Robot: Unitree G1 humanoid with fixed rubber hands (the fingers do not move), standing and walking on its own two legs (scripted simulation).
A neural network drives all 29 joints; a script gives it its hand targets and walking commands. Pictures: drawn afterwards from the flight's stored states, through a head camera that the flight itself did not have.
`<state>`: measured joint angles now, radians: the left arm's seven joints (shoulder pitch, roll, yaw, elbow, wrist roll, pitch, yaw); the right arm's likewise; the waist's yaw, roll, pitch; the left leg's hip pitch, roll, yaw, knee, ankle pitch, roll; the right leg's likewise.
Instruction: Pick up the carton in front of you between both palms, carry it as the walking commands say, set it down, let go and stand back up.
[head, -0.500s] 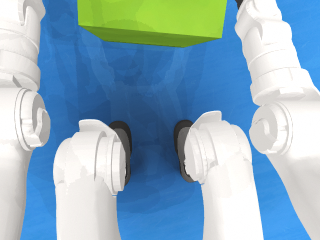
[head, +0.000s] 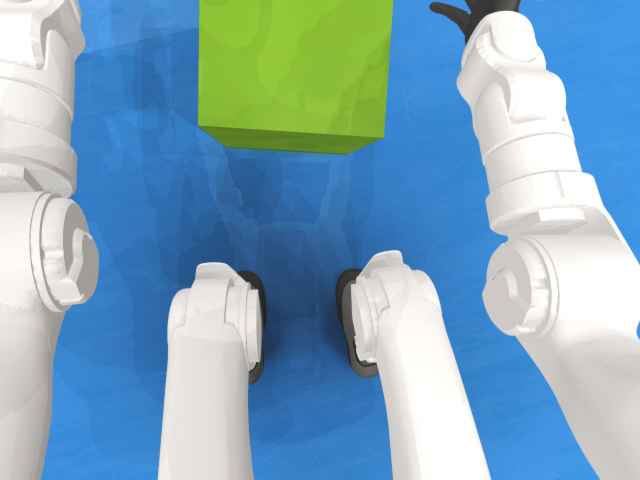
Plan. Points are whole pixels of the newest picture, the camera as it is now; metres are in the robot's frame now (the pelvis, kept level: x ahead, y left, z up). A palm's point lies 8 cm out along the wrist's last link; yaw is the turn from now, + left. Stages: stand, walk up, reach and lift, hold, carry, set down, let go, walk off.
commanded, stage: set down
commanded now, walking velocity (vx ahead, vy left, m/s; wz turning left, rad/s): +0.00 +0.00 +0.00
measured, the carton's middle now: (292, 71) +0.56 +0.01 -0.32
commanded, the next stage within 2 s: let go in 0.62 s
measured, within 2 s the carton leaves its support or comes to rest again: neither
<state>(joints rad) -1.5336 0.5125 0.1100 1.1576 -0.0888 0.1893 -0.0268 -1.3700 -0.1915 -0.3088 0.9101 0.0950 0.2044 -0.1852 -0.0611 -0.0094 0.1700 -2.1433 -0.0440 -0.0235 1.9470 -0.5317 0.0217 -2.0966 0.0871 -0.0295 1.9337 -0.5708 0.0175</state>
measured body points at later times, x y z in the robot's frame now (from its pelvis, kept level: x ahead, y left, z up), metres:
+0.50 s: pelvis +0.02 +0.01 +0.14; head +0.35 +0.04 +0.44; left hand +0.60 +0.23 +0.03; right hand +0.56 -0.17 +0.03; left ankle +0.11 +0.11 -0.41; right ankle +0.10 -0.11 -0.41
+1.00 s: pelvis +0.07 +0.00 +0.26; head +0.34 +0.03 +0.62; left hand +0.49 +0.24 +0.13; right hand +0.48 -0.19 +0.14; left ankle +0.11 +0.11 -0.41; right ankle +0.10 -0.11 -0.41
